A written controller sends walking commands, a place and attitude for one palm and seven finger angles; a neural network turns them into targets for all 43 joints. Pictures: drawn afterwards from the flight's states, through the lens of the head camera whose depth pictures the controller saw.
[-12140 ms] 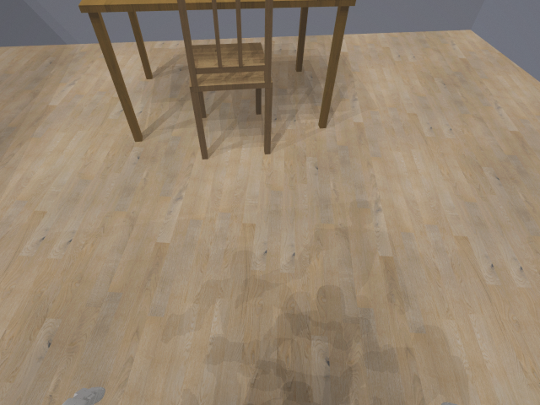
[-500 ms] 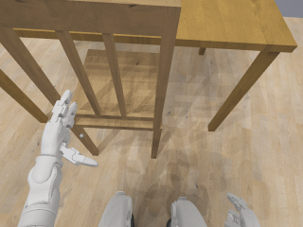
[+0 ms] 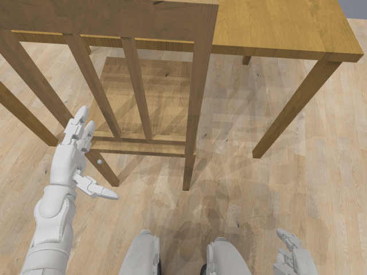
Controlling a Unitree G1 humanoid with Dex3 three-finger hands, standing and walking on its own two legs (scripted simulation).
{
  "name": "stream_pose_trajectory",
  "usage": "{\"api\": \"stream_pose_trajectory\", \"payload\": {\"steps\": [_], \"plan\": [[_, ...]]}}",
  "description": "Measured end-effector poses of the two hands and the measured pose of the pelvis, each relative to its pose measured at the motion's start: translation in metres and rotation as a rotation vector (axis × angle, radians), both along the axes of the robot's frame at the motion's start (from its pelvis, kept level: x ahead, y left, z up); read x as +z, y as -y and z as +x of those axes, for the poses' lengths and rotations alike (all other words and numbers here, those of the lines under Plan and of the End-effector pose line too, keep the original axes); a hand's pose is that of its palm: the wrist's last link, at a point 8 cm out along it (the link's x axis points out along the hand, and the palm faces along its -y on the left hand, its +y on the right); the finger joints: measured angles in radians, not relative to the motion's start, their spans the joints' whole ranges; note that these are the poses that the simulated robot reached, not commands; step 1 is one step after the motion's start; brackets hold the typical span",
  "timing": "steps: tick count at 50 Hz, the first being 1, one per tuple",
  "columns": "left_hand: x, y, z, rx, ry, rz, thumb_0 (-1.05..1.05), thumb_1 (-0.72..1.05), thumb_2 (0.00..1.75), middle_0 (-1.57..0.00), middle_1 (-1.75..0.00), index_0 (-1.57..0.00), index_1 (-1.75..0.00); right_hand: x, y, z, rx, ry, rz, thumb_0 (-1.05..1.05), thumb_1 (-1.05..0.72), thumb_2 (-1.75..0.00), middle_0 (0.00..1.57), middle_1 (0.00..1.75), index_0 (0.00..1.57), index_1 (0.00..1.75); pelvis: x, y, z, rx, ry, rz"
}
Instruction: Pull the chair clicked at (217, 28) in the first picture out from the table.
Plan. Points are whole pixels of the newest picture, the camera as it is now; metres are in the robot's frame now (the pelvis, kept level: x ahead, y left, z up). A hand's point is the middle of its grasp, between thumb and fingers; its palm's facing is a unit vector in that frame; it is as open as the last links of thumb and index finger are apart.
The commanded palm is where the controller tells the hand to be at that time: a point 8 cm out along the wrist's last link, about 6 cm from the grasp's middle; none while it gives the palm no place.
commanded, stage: push the fingers through the gap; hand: left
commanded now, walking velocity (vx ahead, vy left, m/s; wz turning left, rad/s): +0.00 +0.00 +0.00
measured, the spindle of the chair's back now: (100, 97) +0.49 +0.20 +0.04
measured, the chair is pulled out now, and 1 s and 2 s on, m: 0.00 0.00 0.00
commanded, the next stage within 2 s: hook a spindle and tug to test in 1.52 s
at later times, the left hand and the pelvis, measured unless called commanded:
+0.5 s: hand (102, 141) +0.39 +0.19 +0.02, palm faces -0.04 -1.00 -0.05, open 16.9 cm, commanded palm +0.37 +0.24 +0.02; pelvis +0.00 +0.00 +0.00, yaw -1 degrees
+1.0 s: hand (106, 124) +0.43 +0.19 +0.02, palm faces -0.04 -1.00 -0.04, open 16.9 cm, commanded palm +0.42 +0.23 +0.02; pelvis -0.01 +0.01 -0.01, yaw -1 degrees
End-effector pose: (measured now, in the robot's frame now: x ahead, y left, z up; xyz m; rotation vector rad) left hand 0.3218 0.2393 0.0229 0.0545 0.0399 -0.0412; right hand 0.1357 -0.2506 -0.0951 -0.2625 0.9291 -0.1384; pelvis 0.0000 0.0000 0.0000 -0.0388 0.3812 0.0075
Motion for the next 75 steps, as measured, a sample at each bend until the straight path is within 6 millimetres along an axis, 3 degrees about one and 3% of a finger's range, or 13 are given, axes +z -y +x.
{"api": "stream_pose_trajectory", "payload": {"steps": [14,36,59,67,75], "plan": [[-0.001,0.001,0.035,-0.014,0.006,-0.003,-0.01,-0.50,0.30,-0.06,-0.08,-0.06,-0.08,-0.007,0.004,-0.016,-0.020,-0.060,-0.017,0.01,-0.91,-0.90,0.21,0.30,0.20,0.30,-0.003,-0.001,-0.001,-0.001,-0.015,-0.004],[0.002,-0.002,0.062,-0.005,0.024,-0.012,-0.01,-0.50,0.30,-0.06,-0.08,-0.06,-0.08,-0.010,0.003,-0.045,-0.052,-0.145,-0.024,0.01,-0.91,-0.90,0.21,0.30,0.20,0.30,-0.003,-0.007,-0.004,-0.007,-0.023,-0.009],[0.000,0.004,0.111,0.003,0.029,-0.010,-0.01,-0.50,0.30,-0.06,-0.08,-0.06,-0.08,-0.021,0.003,-0.085,-0.096,-0.273,-0.027,0.01,-0.91,-0.90,0.21,0.30,0.20,0.30,-0.011,-0.010,-0.008,-0.015,-0.058,-0.015],[-0.004,0.006,0.114,0.012,0.008,-0.009,-0.01,-0.50,0.30,-0.06,-0.08,-0.06,-0.08,-0.021,0.002,-0.094,-0.118,-0.316,-0.012,0.01,-0.91,-0.90,0.21,0.30,0.20,0.30,-0.009,-0.010,-0.005,-0.021,-0.065,-0.011],[-0.002,0.003,0.114,0.017,0.026,-0.004,-0.01,-0.50,0.30,-0.06,-0.08,-0.06,-0.08,-0.020,0.005,-0.090,-0.116,-0.318,-0.017,0.01,-0.91,-0.90,0.21,0.30,0.20,0.30,-0.009,-0.008,-0.003,-0.019,-0.066,-0.011]]}}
